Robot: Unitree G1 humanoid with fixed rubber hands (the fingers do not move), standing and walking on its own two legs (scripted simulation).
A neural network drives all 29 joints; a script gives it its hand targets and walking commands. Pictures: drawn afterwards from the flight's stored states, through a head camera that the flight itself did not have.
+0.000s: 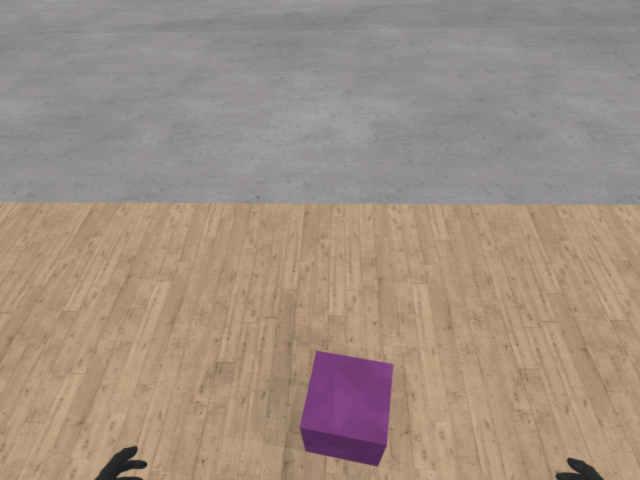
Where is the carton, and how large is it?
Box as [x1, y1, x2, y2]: [300, 351, 392, 466]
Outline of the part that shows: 316,351 300,424 300,430 305,449 307,451 377,466 386,445 392,364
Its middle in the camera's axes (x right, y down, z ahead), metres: +0.07 +0.47 +1.08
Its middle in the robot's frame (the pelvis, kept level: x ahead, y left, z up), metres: +0.39 -0.02 -0.66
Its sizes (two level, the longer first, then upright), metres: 0.210 0.200 0.250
